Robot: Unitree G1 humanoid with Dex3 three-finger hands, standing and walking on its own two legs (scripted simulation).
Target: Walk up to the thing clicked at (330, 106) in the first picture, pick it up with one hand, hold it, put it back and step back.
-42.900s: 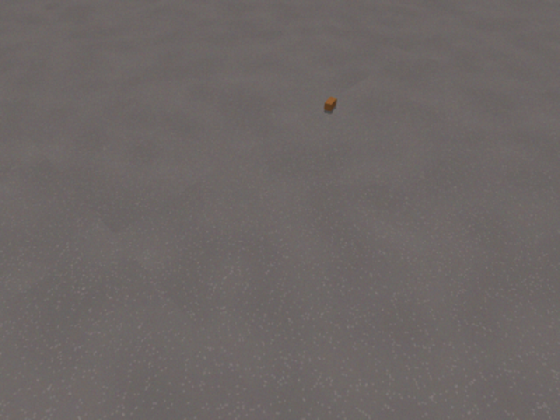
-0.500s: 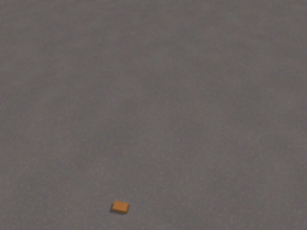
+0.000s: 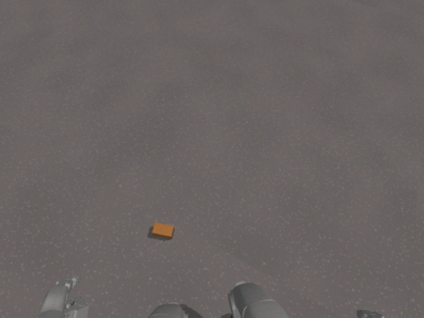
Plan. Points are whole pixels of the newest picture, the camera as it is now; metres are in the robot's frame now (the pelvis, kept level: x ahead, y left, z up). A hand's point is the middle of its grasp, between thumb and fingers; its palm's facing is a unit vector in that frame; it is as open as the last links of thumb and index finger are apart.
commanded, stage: step back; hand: left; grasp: from above
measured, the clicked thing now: (163, 231) +0.48 +0.17 -0.74
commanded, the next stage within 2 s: none
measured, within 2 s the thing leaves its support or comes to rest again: neither
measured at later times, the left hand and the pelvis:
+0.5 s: hand out of the picture +0.00 +0.26 -0.14, palm faces -0.08 -0.91 -0.40, open 7.3 cm; pelvis -0.11 +0.00 +0.00, yaw -4 degrees
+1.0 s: hand out of the picture -0.15 +0.27 -0.16, palm faces -0.12 -0.91 -0.40, open 7.3 cm; pelvis -0.27 +0.00 -0.01, yaw -7 degrees
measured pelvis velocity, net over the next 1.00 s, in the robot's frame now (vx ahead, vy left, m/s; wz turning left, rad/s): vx -0.27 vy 0.00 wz -0.12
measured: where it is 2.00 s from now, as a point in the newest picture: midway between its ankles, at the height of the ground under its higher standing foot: outside the picture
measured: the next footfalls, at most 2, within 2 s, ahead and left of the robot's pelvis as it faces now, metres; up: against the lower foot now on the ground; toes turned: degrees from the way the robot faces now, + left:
right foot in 0.30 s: -0.06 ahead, -0.13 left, +0.00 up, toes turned -3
left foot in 0.62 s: -0.12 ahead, +0.12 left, +0.00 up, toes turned -4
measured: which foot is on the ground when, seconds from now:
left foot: down 0.00-0.34, up 0.36-0.60, down 0.62-1.00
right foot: up 0.00-0.28, down 0.30-0.62, up 0.64-1.00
